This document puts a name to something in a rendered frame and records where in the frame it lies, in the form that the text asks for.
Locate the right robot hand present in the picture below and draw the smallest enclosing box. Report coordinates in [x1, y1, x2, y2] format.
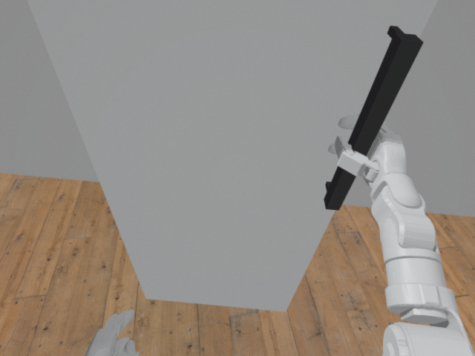
[328, 113, 407, 189]

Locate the robot right forearm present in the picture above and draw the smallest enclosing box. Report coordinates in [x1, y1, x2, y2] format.
[370, 174, 475, 356]

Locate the right robot upper arm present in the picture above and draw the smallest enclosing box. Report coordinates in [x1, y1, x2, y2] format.
[382, 322, 473, 356]

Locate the left robot hand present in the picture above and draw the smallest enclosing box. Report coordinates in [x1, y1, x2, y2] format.
[85, 309, 140, 356]

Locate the fridge door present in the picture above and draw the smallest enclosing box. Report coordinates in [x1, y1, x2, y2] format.
[27, 0, 438, 312]

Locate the handle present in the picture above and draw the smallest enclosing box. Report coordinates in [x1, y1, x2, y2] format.
[324, 26, 423, 211]

